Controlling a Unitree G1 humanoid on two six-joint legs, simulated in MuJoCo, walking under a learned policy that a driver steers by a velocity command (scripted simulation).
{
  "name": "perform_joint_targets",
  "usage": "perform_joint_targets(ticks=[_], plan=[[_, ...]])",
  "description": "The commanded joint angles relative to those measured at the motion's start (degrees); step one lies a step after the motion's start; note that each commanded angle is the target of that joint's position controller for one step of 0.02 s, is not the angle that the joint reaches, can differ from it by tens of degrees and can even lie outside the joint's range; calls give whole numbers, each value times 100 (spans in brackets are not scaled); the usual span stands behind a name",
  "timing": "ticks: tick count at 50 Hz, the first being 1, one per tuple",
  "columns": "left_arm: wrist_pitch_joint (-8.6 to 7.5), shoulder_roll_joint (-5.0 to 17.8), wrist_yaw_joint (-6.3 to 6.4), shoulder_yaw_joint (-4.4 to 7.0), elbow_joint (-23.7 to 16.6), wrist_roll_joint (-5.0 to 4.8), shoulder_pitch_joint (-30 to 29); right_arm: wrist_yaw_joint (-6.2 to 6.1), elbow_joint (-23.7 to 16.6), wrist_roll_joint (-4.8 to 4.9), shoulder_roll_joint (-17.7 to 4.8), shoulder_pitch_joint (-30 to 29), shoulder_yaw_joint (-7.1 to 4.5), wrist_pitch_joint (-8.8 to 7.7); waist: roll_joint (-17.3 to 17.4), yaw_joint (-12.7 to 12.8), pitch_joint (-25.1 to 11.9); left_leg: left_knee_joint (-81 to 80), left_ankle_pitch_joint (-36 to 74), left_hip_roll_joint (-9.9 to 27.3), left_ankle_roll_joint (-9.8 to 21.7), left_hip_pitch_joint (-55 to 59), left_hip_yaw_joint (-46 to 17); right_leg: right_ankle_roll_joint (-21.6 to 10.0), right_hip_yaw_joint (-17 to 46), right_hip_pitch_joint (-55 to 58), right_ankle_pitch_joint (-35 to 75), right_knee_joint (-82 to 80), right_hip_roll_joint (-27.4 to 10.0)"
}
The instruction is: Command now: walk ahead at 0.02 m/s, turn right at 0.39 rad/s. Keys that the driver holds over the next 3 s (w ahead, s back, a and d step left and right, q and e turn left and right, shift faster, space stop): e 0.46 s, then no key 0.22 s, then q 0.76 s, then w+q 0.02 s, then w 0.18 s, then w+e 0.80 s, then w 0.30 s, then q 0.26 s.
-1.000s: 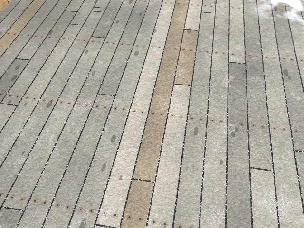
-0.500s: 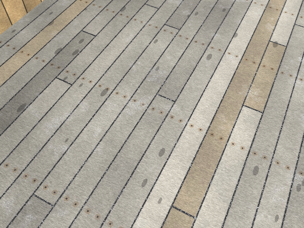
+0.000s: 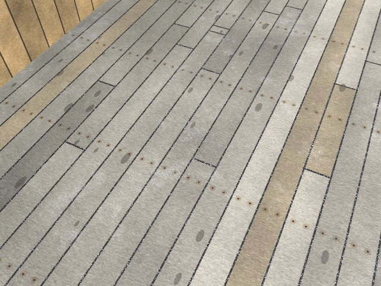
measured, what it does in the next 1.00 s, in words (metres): steps on the spot: right foot, then left foot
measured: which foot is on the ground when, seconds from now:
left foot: down 0.00-0.32, up 0.34-0.74, down 0.76-1.00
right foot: down 0.00-0.04, up 0.06-0.30, down 0.32-1.00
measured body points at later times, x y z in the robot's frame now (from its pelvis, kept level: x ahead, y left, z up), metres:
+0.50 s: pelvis +0.01 -0.06 +0.01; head +0.05 -0.10 +0.46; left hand +0.24 +0.17 -0.07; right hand +0.08 -0.39 -0.10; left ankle +0.03 +0.09 -0.65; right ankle +0.01 -0.15 -0.73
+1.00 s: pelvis +0.03 -0.05 +0.00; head +0.05 -0.05 +0.45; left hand +0.24 +0.18 -0.10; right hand +0.10 -0.35 -0.09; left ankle +0.07 +0.08 -0.73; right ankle +0.01 -0.15 -0.73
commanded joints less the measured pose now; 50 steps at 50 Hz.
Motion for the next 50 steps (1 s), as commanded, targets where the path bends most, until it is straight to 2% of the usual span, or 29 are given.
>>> perform_joint_targets(ticks=[1,3,4,5,6,7,9,11,13,15,16,17,18,19,20,21,24,28,34,35,37,38,39,40,41,42,44,46,50], plan=[[-14,757,38,218,-569,-47,-273,-38,-339,17,-760,288,-307,-25,51,-102,-681,-548,1592,793,339,570,-666,-503,601,-151,1217,13,-345],[27,635,-8,207,-614,20,-116,-69,-376,5,-928,277,-370,-41,872,-46,-608,-899,2923,1971,1016,957,-1570,-144,-160,-857,-331,987,39],[41,679,-39,235,-658,42,-170,-102,-453,12,-873,196,-347,-80,1019,-101,-598,-963,3624,2521,1387,1038,-1951,-66,-275,-1153,-1702,1875,-91],[60,766,-65,284,-710,29,-288,-122,-499,15,-860,193,-330,-118,673,-153,-491,-968,4099,2715,1550,1109,-2010,-6,-225,-1447,-2081,2537,-240],[97,703,-72,288,-727,-17,-314,-127,-517,43,-903,91,-344,-143,424,-101,-388,-940,4151,2625,1449,1204,-1766,46,-198,-1630,-2032,2574,-357],[124,588,-80,248,-736,-43,-350,-120,-499,97,-1000,5,-383,-143,411,-111,-297,-924,4139,2414,1252,1274,-1400,99,-265,-1659,-1750,2302,-444],[141,399,-115,169,-831,-76,-474,-112,-423,105,-1173,56,-444,-87,727,-209,-372,-880,4406,2114,1078,1282,-821,186,-587,-1281,-1286,1850,-398],[157,452,-191,184,-863,-115,-399,-90,-413,129,-1173,21,-459,-15,882,-226,-497,-802,4387,1920,920,1134,-333,158,-908,-618,-1028,1216,-240],[202,522,-230,246,-868,-106,-249,-59,-369,225,-1194,30,-463,-15,938,-151,-599,-519,4108,1869,745,1117,-60,45,-1161,-78,-518,389,-60],[240,723,-168,383,-759,-43,307,-14,-277,310,-1062,138,-428,-119,684,152,-809,487,3679,1578,274,536,447,-299,-1112,1228,698,-845,145],[235,1277,-67,540,-831,-39,600,20,-338,112,-896,287,-381,-192,-355,196,-988,1769,1702,1133,-287,-803,777,-765,350,2462,2947,-1004,-746],[178,1829,-43,576,-999,153,633,30,-649,-159,-561,108,-233,-234,-1589,132,-1355,3293,-2242,271,-664,-2302,403,-2143,2654,2947,4827,-1003,-2413],[65,1430,-105,469,-957,226,748,29,-606,-6,-858,-207,-319,-217,-730,497,-1641,3972,-2274,385,-682,-2307,-442,-2478,2582,2587,4136,-1185,-2493],[-18,1282,-107,410,-934,174,424,13,-606,138,-934,-290,-341,-176,-507,291,-1089,4002,-1758,493,-620,-2407,-460,-2148,1966,2169,3454,-1240,-2097],[-33,1132,-67,385,-910,55,134,-45,-511,106,-936,-226,-361,-141,-284,125,-760,3680,-1244,586,-601,-2424,-444,-1755,1560,1829,2711,-1296,-1695],[-12,1037,-22,345,-940,-10,-75,-110,-470,36,-985,-224,-390,-107,-296,44,-614,3392,-861,630,-623,-2315,-471,-1539,1391,1558,2346,-1346,-1485],[40,991,66,301,-967,57,-194,-87,-384,47,-815,26,-364,-92,-535,-134,-760,3088,-268,412,-725,-1751,-367,-1465,1120,1173,2285,-1431,-1187],[49,896,130,257,-868,64,-65,-74,-390,81,-632,-160,-268,-84,-668,18,-784,2029,-22,462,-789,-1469,-374,-1419,1116,1196,1593,-1433,-1099],[97,864,53,189,-755,122,-50,20,-458,137,-671,-305,-244,-163,-833,193,-516,800,-228,459,-656,-705,-289,-1449,1544,883,685,-1398,-1132],[94,708,48,119,-723,128,-114,50,-409,137,-612,-185,-222,-188,-784,118,-568,405,-105,513,-613,-458,-284,-1394,1507,911,733,-1322,-1129],[58,339,30,-45,-567,135,-68,136,-257,74,-378,77,-128,-251,-572,-107,-604,-1125,1188,533,-471,547,-229,-1039,1193,670,661,-1188,-893],[-8,280,17,-69,-457,226,220,132,-290,0,-587,50,-138,-268,-284,37,-668,-1129,1974,873,-334,987,-637,-733,963,494,384,-1025,-682],[-80,375,-8,-35,-419,332,567,105,-394,-11,-1024,-129,-203,-260,504,436,-657,-878,2868,1316,1,950,-1122,-476,467,419,-174,-722,-218],[-102,363,11,-25,-420,329,471,134,-337,11,-901,-350,-186,-258,988,492,-614,-996,1841,1321,341,163,-1265,-221,92,978,-220,-853,-47],[-87,675,49,53,-402,293,126,165,-437,53,-813,-415,-180,-262,809,236,-363,-1112,1227,1120,301,-102,-1231,-151,9,1035,-147,-684,-1],[-62,691,88,93,-437,253,-32,161,-397,63,-843,-353,-182,-272,804,176,-337,-1135,1070,1081,217,-188,-1258,-187,-63,1068,-39,-569,6],[14,629,150,116,-491,221,-30,141,-430,130,-1013,-279,-226,-300,882,146,-203,-1073,1289,1070,216,-256,-1464,-232,-149,970,149,-439,4],[10,516,167,135,-505,193,24,88,-473,160,-1005,-154,-239,-269,833,108,-298,-941,1504,1082,294,-217,-1648,-237,-270,950,194,-316,23],[-21,473,137,236,-516,147,174,17,-705,199,-995,-174,-280,-134,451,70,-414,-496,1497,842,284,-454,-1732,-353,-280,1068,280,-400,-120]])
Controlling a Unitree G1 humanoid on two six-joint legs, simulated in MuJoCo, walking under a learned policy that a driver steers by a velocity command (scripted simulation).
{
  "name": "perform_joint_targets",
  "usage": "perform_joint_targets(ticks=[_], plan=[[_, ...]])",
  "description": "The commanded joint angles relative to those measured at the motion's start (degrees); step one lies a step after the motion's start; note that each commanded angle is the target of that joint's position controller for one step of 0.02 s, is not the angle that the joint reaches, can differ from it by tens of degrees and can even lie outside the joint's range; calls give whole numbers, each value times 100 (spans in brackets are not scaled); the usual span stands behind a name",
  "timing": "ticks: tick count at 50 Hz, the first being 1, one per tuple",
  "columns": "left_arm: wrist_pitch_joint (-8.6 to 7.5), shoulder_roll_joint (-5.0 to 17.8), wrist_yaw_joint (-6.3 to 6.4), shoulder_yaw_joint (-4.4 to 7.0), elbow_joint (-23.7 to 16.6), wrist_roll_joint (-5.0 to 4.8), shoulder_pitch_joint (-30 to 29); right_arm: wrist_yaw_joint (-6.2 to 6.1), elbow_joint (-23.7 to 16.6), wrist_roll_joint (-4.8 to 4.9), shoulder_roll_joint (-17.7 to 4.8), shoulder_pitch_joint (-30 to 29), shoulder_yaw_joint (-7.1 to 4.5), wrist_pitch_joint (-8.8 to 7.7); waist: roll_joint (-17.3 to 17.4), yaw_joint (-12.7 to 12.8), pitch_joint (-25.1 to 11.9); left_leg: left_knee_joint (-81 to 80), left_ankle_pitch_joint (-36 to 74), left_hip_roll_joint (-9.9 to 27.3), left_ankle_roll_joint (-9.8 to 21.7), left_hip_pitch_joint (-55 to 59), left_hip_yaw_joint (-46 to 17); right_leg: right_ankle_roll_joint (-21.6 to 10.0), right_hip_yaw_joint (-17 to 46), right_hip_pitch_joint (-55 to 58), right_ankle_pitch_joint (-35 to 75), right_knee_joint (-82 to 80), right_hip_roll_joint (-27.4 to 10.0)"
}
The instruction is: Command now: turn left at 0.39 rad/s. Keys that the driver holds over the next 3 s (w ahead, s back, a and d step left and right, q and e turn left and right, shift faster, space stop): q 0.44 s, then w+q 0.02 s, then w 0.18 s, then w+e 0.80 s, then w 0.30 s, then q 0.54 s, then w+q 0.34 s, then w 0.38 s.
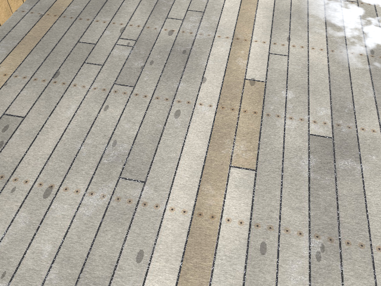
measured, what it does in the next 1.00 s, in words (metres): walks ahead: left foot, then right foot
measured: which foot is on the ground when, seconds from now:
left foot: down 0.00-0.04, up 0.06-0.32, down 0.34-0.88, up 0.90-1.00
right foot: down 0.00-0.32, up 0.34-0.84, down 0.86-1.00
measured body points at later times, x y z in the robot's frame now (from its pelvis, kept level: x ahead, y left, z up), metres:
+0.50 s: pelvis -0.01 +0.06 +0.01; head +0.02 +0.10 +0.45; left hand +0.06 +0.38 -0.11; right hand +0.20 -0.17 -0.07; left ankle -0.03 +0.15 -0.73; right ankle +0.01 -0.10 -0.65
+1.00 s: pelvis +0.14 +0.05 +0.01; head +0.16 +0.03 +0.46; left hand +0.16 +0.34 -0.09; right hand +0.32 -0.19 -0.10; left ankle +0.05 +0.16 -0.66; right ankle +0.14 -0.04 -0.73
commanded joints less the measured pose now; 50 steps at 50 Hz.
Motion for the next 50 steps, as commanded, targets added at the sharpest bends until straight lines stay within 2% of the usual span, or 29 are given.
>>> perform_joint_targets(ticks=[1,2,4,5,6,7,10,13,15,16,17,18,19,20,21,22,23,24,27,31,37,40,43,44,45,46,47,49,50], plan=[[-85,634,3,268,-413,-27,94,-63,-633,38,-884,-290,-261,5,140,64,-477,-283,1073,504,513,-468,-868,-216,375,508,597,-343,-445],[-78,720,0,307,-412,-20,176,-59,-691,45,-818,-282,-249,25,-227,62,-492,123,810,279,355,-742,-582,-430,703,676,726,-611,-764],[-94,904,20,349,-444,6,178,-16,-739,19,-705,-114,-240,69,-1196,12,-558,1531,-918,-61,33,-1325,220,-1300,1914,940,1781,-1129,-2133],[-131,853,52,315,-521,23,201,13,-777,12,-877,-192,-311,84,-1107,136,-553,2723,-1918,116,-72,-1642,262,-1699,2241,938,2534,-1205,-2628],[-160,833,82,288,-558,17,144,38,-769,47,-957,-186,-377,114,-649,87,-521,3419,-2019,234,-139,-1800,181,-1761,2097,900,2882,-1160,-2694],[-167,872,92,298,-571,-43,-76,56,-737,80,-836,-112,-355,161,-391,-40,-419,3250,-1774,409,-169,-1836,159,-1508,1605,852,2711,-1131,-2449],[-81,1081,95,371,-518,-73,-238,121,-827,66,-496,-303,-201,212,-626,78,-416,2201,-1073,502,-242,-1315,657,-1146,530,720,2814,-1073,-1871],[2,1143,62,404,-457,-142,-145,222,-904,116,-614,-212,-231,224,-905,129,-710,1068,-662,350,-160,-604,997,-1034,122,829,2863,-843,-1859],[1,1131,32,395,-416,-267,-174,233,-809,79,-668,160,-298,257,-785,-91,-800,-121,258,110,44,111,1282,-758,-136,650,2327,-392,-1817],[-30,964,3,356,-300,-271,92,175,-766,38,-809,351,-369,266,-470,-123,-792,-690,800,25,230,705,1087,-414,-420,235,1586,133,-1612],[-47,672,-30,278,-334,-56,257,84,-861,37,-1398,494,-524,246,885,-30,-714,-1092,2540,1061,679,1567,-537,172,-978,-1062,-273,1581,-1054],[-69,542,25,191,-731,103,-331,97,-1057,-177,-1863,499,-560,141,1832,-198,-739,-1319,3499,2461,2008,1445,-2671,512,-501,-2369,-2455,2914,-197],[-75,820,60,275,-733,-14,-569,143,-1029,-281,-1596,601,-490,9,1084,-455,-1013,-1434,3104,2456,2318,1313,-2559,514,199,-2364,-2439,3735,-300],[-54,878,69,301,-670,-103,-498,133,-967,-236,-1422,339,-414,-71,893,-231,-741,-1378,2705,2095,1981,1102,-1954,456,299,-2399,-1914,3857,-404],[-38,898,107,336,-523,-72,-345,91,-963,-115,-1282,57,-395,-76,602,-76,-614,-1328,2250,1714,1605,1004,-1536,456,315,-2389,-1395,3666,-491],[-24,938,144,358,-479,-30,-329,44,-985,-21,-1158,-158,-343,-47,602,-6,-560,-1289,2261,1536,1412,914,-1356,496,333,-2345,-1027,3481,-517],[-20,853,121,341,-414,21,-275,-2,-941,37,-948,-113,-259,-8,391,19,-712,-1487,1404,1255,1237,909,-1184,471,233,-2175,-617,3503,-484],[-40,795,58,321,-399,-58,-113,-29,-938,-1,-1053,12,-267,-18,789,75,-801,-1617,713,1314,1375,819,-1278,502,185,-2052,-330,3400,-441],[-171,724,-56,264,-384,-149,-349,-72,-849,-42,-908,224,-223,-76,866,-139,-578,-2043,-978,1185,1351,925,-1367,527,59,-2021,21,2236,-443],[-388,584,-170,175,-418,-141,-662,-54,-627,-40,-1040,538,-242,-185,823,-361,-338,-2113,-793,1328,1367,1030,-1428,432,57,-1746,186,980,-466],[-550,613,-298,96,-428,-266,-692,85,-435,-12,-1156,706,-238,-281,741,-492,-1,-2205,-1152,1527,1423,751,-1400,75,-133,-1320,74,293,-506],[-600,584,-352,47,-411,-282,-507,133,-360,19,-1144,667,-228,-291,601,-328,7,-2059,-1007,1519,1321,630,-1143,-181,-277,-819,213,-106,-447],[-592,741,-300,114,-114,-283,484,142,-344,-43,-872,535,-126,-317,373,199,-351,-1123,-111,1130,955,-38,-428,-435,-188,816,264,-440,-349],[-595,1135,-246,217,-9,-271,1186,135,-497,-129,-553,298,-16,-377,-457,468,-637,534,392,567,571,-659,307,-785,1061,1639,41,-945,-1163],[-590,1798,-289,410,53,-245,1609,105,-842,-109,-571,229,-19,-520,-1813,479,-749,2223,-841,-165,144,-2459,848,-1695,3496,2638,-803,-1646,-2138],[-617,1367,-323,299,17,-236,1616,102,-831,6,-947,62,-103,-627,-1187,556,-483,3039,-1400,31,132,-3282,343,-1840,3939,2765,-1296,-1869,-2306],[-624,1115,-307,220,-56,-184,1450,151,-809,81,-1007,-4,-126,-696,-872,477,-232,3300,-942,256,199,-3546,210,-1691,3481,2669,-1103,-1844,-2129],[-565,947,-268,157,-186,-158,1225,197,-810,-78,-862,-165,-97,-761,-272,357,-57,2985,-256,465,160,-3500,280,-1514,2747,2273,-122,-1892,-1772],[-540,898,-242,128,-209,-162,1232,219,-837,-165,-817,-273,-101,-780,-310,313,-49,2650,-67,531,109,-3180,316,-1421,2367,2010,766,-1876,-1590]])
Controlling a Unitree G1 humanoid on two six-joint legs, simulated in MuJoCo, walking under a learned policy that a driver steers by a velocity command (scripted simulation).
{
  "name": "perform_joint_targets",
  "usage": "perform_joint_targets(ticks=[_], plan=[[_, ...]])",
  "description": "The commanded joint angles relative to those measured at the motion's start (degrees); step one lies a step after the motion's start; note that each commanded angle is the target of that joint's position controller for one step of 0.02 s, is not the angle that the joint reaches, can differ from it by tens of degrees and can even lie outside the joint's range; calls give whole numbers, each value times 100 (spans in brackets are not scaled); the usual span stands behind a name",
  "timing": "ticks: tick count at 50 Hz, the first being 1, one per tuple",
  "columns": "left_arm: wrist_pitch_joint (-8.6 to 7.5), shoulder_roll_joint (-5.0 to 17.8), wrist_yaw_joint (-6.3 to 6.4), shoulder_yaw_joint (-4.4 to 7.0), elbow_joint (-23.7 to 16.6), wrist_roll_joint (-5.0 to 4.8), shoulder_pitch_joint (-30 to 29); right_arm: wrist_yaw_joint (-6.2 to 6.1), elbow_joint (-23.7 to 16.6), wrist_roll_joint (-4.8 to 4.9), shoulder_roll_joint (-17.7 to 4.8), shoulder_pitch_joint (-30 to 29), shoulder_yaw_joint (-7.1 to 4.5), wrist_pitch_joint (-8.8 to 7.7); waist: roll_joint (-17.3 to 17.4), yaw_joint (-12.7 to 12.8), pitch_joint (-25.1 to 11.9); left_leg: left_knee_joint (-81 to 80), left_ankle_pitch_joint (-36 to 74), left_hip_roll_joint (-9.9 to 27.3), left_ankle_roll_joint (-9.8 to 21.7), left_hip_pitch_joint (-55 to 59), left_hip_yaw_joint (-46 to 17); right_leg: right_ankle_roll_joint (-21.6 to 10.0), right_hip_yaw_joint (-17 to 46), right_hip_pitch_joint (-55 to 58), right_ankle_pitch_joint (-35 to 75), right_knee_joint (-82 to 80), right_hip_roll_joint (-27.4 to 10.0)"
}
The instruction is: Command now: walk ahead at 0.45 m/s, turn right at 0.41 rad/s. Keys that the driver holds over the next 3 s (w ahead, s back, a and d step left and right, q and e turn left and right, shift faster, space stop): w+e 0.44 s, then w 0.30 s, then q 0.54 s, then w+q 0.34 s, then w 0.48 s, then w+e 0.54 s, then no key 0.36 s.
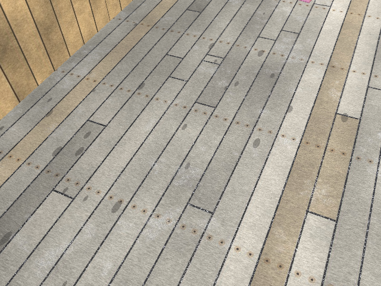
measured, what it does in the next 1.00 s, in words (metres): walks ahead, turning right: left foot, then right foot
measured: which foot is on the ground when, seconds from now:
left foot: up 0.00-0.30, down 0.32-0.82, up 0.84-1.00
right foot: down 0.00-0.32, up 0.34-0.78, down 0.80-1.00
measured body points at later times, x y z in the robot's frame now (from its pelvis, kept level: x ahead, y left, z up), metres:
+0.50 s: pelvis +0.27 +0.02 +0.00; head +0.30 +0.02 +0.45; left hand +0.45 +0.27 -0.11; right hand +0.32 -0.28 -0.10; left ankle +0.32 +0.12 -0.74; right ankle +0.19 -0.10 -0.66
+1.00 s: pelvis +0.47 -0.12 +0.00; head +0.51 -0.15 +0.45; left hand +0.69 +0.09 -0.09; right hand +0.47 -0.42 -0.13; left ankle +0.51 +0.04 -0.66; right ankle +0.49 -0.22 -0.74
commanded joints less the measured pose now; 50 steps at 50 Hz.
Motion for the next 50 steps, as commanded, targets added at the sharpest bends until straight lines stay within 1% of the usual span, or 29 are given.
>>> perform_joint_targets(ticks=[1,2,6,9,13,15,16,17,18,19,20,21,22,24,26,27,32,36,38,39,40,41,42,43,44,45,46,48,50], plan=[[28,883,94,212,-318,16,291,54,-736,-102,-490,-783,-144,-237,-654,130,228,-328,477,356,-144,-2117,-200,-1187,2173,1511,884,-1311,-1542],[47,821,131,192,-321,5,259,51,-690,-123,-435,-805,-137,-206,-568,114,198,-485,664,312,-215,-1967,-121,-1130,1967,1352,1121,-1390,-1399],[117,1038,276,268,-209,-42,360,67,-801,-65,-138,-1525,-8,-191,-696,271,402,-2191,1777,2,-439,-1003,81,-869,1275,371,1692,-1322,-965],[150,1093,310,302,-66,-100,669,105,-876,20,-213,-1938,-31,-214,-762,401,366,-2845,2398,-154,-404,-432,-21,-761,1521,243,1561,-1210,-1084],[200,1101,336,358,-18,-120,587,68,-815,69,-519,-1698,-180,-236,-948,123,287,-3195,1974,-70,-125,104,-247,-517,1942,722,1922,-703,-1332],[229,942,294,315,-113,-56,406,-15,-591,33,-804,-645,-359,-254,-888,-460,-437,-3430,1898,32,209,1705,-141,-253,1681,529,2948,628,-896],[235,610,270,191,-302,71,369,-78,-515,-64,-1096,320,-439,-227,-389,-842,-1439,-3203,1336,960,591,3357,-1053,-85,1404,-262,1973,2220,-532],[184,20,251,13,-412,-85,1312,-32,-318,-110,-1416,621,-493,-151,1655,-354,-2289,-3755,44,2364,1484,5115,-3827,238,859,-2247,-1706,4119,258],[181,641,265,116,-260,-200,1260,-12,-399,-35,-818,490,-374,-128,1212,-437,-1851,-4187,-977,2386,1393,4678,-4340,285,958,-2862,-1690,4884,-196],[196,988,258,220,-328,-207,600,-46,-424,-3,-514,164,-293,-101,606,-541,-957,-4283,-761,2151,1167,3864,-3326,305,774,-3046,-1148,4991,-418],[209,966,270,222,-405,-138,254,-50,-384,-32,-449,-88,-264,-76,155,-445,-462,-4350,83,1924,1062,3121,-2566,339,578,-2896,-735,4871,-642],[204,892,253,234,-481,-51,-12,-46,-305,-61,-336,-216,-233,-63,53,-366,-94,-4513,695,1674,1009,2534,-2005,339,540,-2782,-511,4620,-788],[229,796,215,238,-533,-79,32,-58,-253,-120,-332,-300,-225,-87,349,-202,-7,-4663,997,1582,1008,2138,-1650,344,536,-2524,-356,4502,-936],[287,530,200,184,-505,-78,7,-33,-104,-74,-216,-294,-216,-157,251,-154,94,-4957,1247,1359,1051,1803,-1168,316,436,-2326,-303,4252,-957],[314,353,186,101,-639,-50,-201,-6,62,-5,-425,-281,-276,-216,300,-84,319,-5207,1503,1553,1279,1578,-996,394,439,-2473,-234,3626,-1020],[289,347,166,84,-667,0,-375,0,130,7,-443,-197,-287,-224,170,-134,374,-5215,1854,1509,1292,1667,-773,407,433,-2556,-47,3304,-999],[103,275,-10,-31,-814,14,-1216,-3,349,112,-781,-86,-339,-131,20,-351,417,-5258,2178,1274,1106,1698,-8,337,-37,-2047,1354,1500,-887],[65,440,-74,5,-1062,-20,-1773,-10,645,198,-991,373,-374,-5,112,-441,489,-5031,2405,1561,943,2349,-26,137,-147,-1948,1141,832,-744],[50,597,-68,98,-1037,37,-1513,-34,731,215,-1050,374,-365,91,186,-166,293,-4371,3701,1511,768,2526,39,-34,-310,-1267,918,464,-519],[36,789,-37,222,-836,100,-822,-53,752,210,-991,338,-322,136,142,240,-154,-3462,4619,1244,585,2375,213,-170,-462,-207,1257,163,-311],[37,1101,24,344,-665,174,-84,-76,691,129,-790,358,-222,123,44,572,-757,-2346,4128,905,298,1692,381,-324,-199,1160,2216,277,-644],[80,1664,121,420,-674,386,468,-51,450,-48,-160,722,12,55,-1236,530,-1755,-104,1036,136,-202,-399,560,-1104,1934,3434,3744,489,-2407],[140,1448,115,378,-688,321,533,-64,695,48,-307,1113,-4,25,-1546,541,-2582,1083,-1663,-252,-328,-754,-375,-1651,3101,3448,4335,67,-3046],[156,1096,86,270,-686,236,233,-70,715,211,-829,815,-178,61,-1028,549,-1875,1437,-1537,26,-314,-990,-670,-1435,2127,2729,4577,44,-2757],[131,859,64,200,-637,167,-100,-92,629,248,-713,502,-168,103,-942,351,-1186,1222,-1327,272,-296,-1239,-451,-1198,1355,2175,4582,-9,-2421],[104,668,43,153,-580,123,-429,-144,651,177,-591,391,-163,177,-701,160,-785,858,-985,454,-336,-1170,-344,-1003,923,1559,4275,-225,-2158],[67,541,26,129,-559,118,-669,-186,678,118,-573,371,-199,292,-764,-4,-519,615,-686,568,-363,-785,-282,-862,563,918,4137,-492,-1968],[-19,575,30,165,-503,235,-1029,-239,726,107,-375,643,-200,500,-838,-285,-470,596,-135,500,-498,-136,-150,-973,165,162,4121,-888,-1941],[-55,642,97,197,-431,266,-1262,-280,564,90,-318,486,-222,612,-868,-372,-293,263,186,523,-560,-230,-145,-1053,-165,-23,3923,-1102,-1975]])
Next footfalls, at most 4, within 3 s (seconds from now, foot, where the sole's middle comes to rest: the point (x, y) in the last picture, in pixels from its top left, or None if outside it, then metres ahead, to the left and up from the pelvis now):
0.32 left None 0.36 0.11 -0.78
0.80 right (280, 279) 0.53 -0.23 -0.78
1.28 left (215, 250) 0.64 -0.01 -0.78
1.74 right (272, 211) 0.79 -0.24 -0.78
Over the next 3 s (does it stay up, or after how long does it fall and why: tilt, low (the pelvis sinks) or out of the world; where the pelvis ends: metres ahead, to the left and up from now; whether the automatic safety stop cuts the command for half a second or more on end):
stays up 1.26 -0.09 0.00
